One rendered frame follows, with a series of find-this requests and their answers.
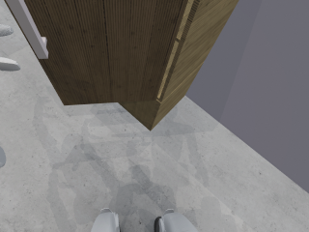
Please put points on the robot left thigh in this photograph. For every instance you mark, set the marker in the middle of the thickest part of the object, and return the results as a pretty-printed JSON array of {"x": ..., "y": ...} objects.
[{"x": 106, "y": 222}]

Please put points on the robot right shin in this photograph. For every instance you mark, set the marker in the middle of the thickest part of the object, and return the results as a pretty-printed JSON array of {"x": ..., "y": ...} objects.
[{"x": 168, "y": 211}]

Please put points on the robot left hand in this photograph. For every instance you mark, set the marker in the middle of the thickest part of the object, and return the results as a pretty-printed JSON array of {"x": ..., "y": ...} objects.
[{"x": 7, "y": 64}]

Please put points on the cupboard door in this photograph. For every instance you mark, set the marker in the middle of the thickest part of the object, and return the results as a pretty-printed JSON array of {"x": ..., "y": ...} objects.
[{"x": 104, "y": 51}]

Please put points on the handle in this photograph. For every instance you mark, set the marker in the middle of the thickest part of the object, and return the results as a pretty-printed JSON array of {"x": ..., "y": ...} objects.
[{"x": 29, "y": 27}]

